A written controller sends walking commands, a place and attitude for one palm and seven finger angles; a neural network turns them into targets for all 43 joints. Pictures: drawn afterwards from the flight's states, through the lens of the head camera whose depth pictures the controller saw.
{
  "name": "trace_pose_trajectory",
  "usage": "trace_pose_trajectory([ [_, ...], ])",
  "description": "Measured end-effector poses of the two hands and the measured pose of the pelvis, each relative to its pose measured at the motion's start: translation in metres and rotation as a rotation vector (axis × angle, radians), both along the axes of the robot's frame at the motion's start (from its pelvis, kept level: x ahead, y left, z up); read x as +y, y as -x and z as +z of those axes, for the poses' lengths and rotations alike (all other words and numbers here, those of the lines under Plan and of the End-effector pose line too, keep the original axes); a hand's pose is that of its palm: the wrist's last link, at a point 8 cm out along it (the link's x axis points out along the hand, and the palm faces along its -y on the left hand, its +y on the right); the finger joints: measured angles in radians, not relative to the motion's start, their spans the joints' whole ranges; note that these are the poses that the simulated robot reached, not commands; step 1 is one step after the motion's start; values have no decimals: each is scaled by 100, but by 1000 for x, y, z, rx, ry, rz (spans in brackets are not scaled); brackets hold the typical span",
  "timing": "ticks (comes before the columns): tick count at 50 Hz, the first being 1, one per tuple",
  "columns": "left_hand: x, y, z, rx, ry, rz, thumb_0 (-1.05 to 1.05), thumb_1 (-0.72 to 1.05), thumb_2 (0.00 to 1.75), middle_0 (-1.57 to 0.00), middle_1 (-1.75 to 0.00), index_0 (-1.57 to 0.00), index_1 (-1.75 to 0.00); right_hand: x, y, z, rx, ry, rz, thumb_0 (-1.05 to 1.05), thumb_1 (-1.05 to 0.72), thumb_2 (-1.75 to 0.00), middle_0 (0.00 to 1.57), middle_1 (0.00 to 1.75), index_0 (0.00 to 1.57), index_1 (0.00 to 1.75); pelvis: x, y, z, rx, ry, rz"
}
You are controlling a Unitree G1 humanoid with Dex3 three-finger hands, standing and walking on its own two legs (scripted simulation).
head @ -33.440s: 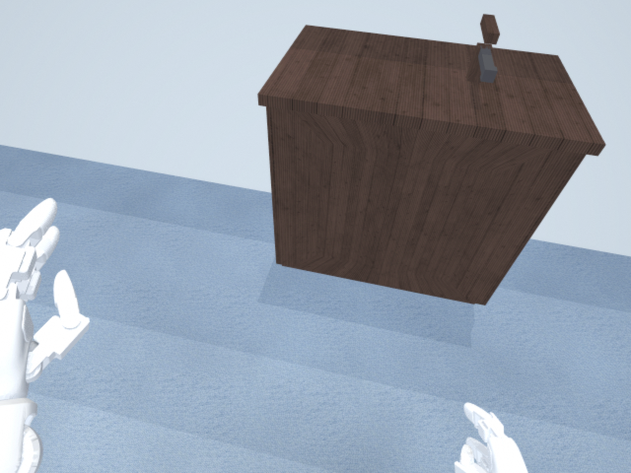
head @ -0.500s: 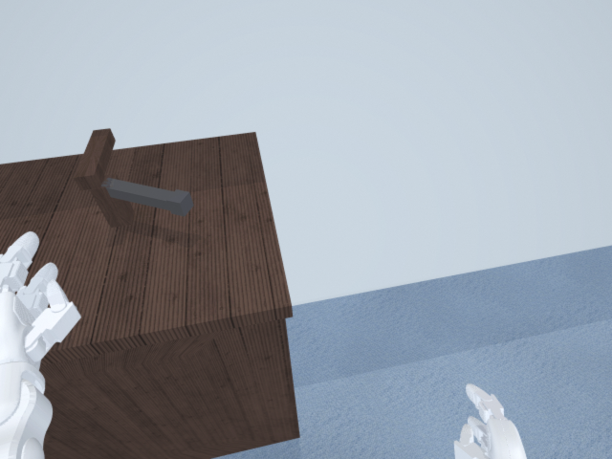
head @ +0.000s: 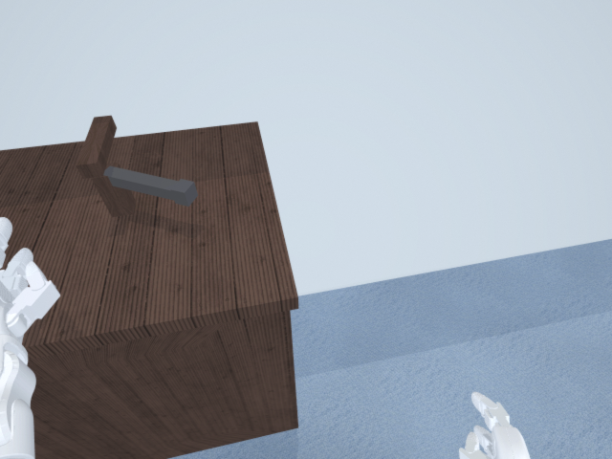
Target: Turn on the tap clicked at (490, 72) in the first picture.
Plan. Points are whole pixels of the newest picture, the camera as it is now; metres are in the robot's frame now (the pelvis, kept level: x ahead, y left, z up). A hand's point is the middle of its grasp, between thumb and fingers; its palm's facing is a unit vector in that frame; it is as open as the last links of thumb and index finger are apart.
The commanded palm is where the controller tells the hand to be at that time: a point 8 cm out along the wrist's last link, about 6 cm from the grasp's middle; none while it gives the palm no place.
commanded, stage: reach beside the lever's end, fingers flat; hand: left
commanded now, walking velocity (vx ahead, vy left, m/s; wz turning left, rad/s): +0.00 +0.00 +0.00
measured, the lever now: (184, 192) +0.45 +0.25 +0.11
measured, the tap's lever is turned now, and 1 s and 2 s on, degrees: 60 60 60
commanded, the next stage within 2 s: push the lever round in 0.96 s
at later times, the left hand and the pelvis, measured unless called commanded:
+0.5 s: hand (55, 259) +0.31 +0.38 +0.10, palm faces +0.56 -0.83 -0.07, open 7.8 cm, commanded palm +0.26 +0.42 +0.10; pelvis +0.00 +0.01 -0.01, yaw -1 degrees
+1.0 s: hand (42, 264) +0.30 +0.40 +0.09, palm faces +0.58 -0.81 -0.05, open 7.8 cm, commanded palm +0.26 +0.42 +0.10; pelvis +0.00 +0.01 -0.01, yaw -1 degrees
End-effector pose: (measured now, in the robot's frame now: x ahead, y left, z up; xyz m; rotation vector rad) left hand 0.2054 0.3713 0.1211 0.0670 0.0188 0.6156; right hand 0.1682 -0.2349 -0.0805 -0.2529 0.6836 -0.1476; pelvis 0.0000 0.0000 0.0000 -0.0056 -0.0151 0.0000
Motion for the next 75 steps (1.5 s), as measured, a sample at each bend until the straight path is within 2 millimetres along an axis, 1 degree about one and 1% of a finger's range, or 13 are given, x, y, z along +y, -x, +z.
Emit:
trace_pose_trajectory([
  [13, 30, -34, -9, 21, 12, -4, 2, 90, 90, -17, -19, -17, -18, -8, 32, -12, 84, 24, -42, 1, -90, -90, 21, 30, 20, 30, 4, 6, -5, 44, 12, -4],
  [18, 35, -47, -11, 11, 3, -17, 2, 90, 90, -16, -18, -16, -17, -12, 46, -17, 131, 34, -62, 1, -90, -90, 21, 30, 20, 30, 8, 6, -7, 63, 14, -10],
  [23, 37, -54, -15, 3, 1, -30, 2, 90, 90, -16, -16, -16, -16, -13, 56, -20, 162, 36, -82, 1, -90, -90, 21, 30, 20, 30, 11, 3, -8, 77, 14, -16],
  [27, 46, -58, -22, 18, 20, -6, 2, 90, 90, -16, -16, -16, -16, -13, 61, -22, 184, 41, -90, 1, -90, -90, 21, 30, 20, 30, 12, 2, -10, 88, 15, -17],
  [31, 53, -62, -24, 15, 7, 5, 2, 90, 90, -16, -16, -16, -15, -13, 62, -23, 201, 51, -86, 1, -90, -90, 21, 30, 20, 30, 13, 2, -12, 99, 21, -15],
  [35, 50, -68, -20, -9, -12, -29, 2, 90, 90, -15, -16, -15, -15, -11, 61, -25, 206, 53, -83, 1, -90, -90, 21, 30, 20, 30, 15, 1, -13, 105, 24, -15],
  [39, 48, -70, -22, -1, 10, -50, 2, 90, 90, -16, -15, -15, -15, -9, 55, -24, 194, 44, -87, 1, -90, -90, 21, 30, 20, 30, 16, -2, -13, 110, 23, -18],
  [42, 49, -68, -25, 16, 17, -37, 2, 90, 90, -16, -15, -15, -15, -6, 50, -22, 176, 35, -82, 1, -90, -90, 21, 30, 20, 30, 16, -3, -13, 111, 21, -21],
  [46, 50, -60, -24, 5, 3, -20, 2, 90, 90, -16, -15, -16, -15, -4, 42, -20, 153, 28, -69, 1, -90, -90, 21, 30, 20, 30, 16, -5, -13, 110, 21, -24],
  [51, 58, -49, -26, 3, 20, 6, 2, 90, 90, -16, -15, -16, -15, -3, 35, -20, 147, 35, -54, 1, -90, -90, 21, 30, 20, 30, 14, -4, -14, 107, 23, -15],
  [57, 56, -51, -25, 3, 15, -11, 2, 90, 90, -15, -15, -15, -15, -4, 30, -21, 147, 52, -36, 1, -90, -90, 21, 30, 20, 30, 13, 0, -15, 107, 28, -2],
  [65, 41, -63, -24, 1, 21, -48, 2, 90, 90, -15, -15, -15, -15, -5, 34, -19, 130, 36, -51, 1, -90, -90, 21, 30, 20, 30, 11, 1, -14, 107, 24, -11],
  [75, 32, -60, -25, -3, 17, -24, 2, 90, 90, -16, -15, -15, -15, -11, 48, -23, 154, 26, -72, 1, -90, -90, 21, 30, 20, 30, 7, 2, -14, 98, 21, -18],
])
